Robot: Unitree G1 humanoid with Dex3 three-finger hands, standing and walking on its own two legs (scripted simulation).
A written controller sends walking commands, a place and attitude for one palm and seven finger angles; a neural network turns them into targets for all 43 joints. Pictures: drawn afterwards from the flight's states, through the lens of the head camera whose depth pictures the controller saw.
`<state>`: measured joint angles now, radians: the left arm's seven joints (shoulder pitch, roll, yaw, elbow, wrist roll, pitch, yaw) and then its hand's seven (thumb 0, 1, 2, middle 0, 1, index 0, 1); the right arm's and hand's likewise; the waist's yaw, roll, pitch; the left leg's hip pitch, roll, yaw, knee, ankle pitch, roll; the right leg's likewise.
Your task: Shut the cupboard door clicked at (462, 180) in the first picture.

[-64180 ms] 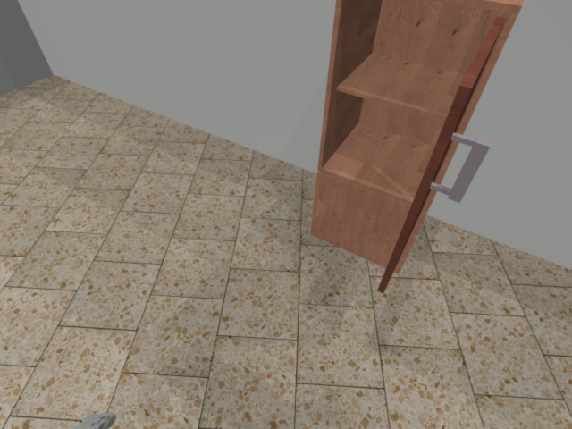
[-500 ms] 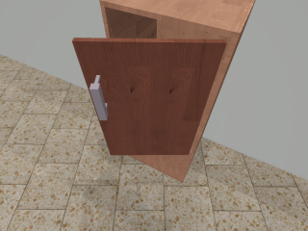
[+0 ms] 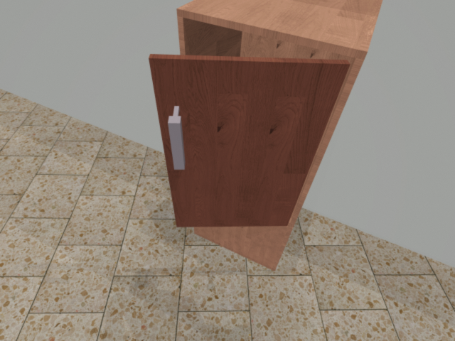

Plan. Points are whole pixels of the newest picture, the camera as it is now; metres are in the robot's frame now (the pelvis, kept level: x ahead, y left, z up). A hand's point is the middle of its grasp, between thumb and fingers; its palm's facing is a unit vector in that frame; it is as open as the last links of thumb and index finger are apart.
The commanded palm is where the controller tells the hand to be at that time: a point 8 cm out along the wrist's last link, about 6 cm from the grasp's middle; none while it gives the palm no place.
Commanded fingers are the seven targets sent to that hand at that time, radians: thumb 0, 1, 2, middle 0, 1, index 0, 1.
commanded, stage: shuffle to correct the standing spot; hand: left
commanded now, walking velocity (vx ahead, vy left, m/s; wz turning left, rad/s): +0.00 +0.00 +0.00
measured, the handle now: (178, 138) +0.51 +0.15 +0.07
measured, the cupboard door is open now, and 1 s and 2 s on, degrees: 28 28 28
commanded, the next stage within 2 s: come to a stop and stand still in 0.90 s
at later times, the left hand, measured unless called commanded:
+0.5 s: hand out of the picture -0.10 +0.15 -0.19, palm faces +0.12 -0.98 -0.14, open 7.4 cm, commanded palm none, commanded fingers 0.00 0.90 0.90 -0.20 -0.30 -0.20 -0.30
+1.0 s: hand out of the picture +0.07 +0.11 -0.17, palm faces +0.14 -0.97 -0.20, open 7.3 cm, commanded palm none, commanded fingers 0.00 0.90 0.90 -0.20 -0.30 -0.20 -0.30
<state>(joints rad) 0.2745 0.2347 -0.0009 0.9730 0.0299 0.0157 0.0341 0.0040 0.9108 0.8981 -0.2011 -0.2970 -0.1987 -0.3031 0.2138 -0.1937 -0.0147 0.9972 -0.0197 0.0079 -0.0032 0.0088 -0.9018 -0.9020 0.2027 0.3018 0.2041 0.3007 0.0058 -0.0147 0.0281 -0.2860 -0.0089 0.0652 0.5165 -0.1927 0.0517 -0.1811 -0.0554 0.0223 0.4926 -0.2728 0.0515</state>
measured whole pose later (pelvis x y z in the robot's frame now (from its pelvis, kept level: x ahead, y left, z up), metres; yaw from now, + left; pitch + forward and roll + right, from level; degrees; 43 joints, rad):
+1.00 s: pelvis +0.06 -0.07 +0.00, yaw +6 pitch +0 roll -1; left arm 0.29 0.14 0.04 1.01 0.04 -0.01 0.03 0.01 0.93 0.90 -0.20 -0.30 -0.20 -0.30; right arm 0.32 -0.17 -0.06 1.08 -0.03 0.03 -0.01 0.01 -0.90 -0.90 0.20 0.30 0.20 0.30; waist -0.02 0.03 0.02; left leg -0.46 0.07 0.09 0.98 -0.42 0.02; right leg -0.18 -0.02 -0.16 0.45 -0.28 -0.02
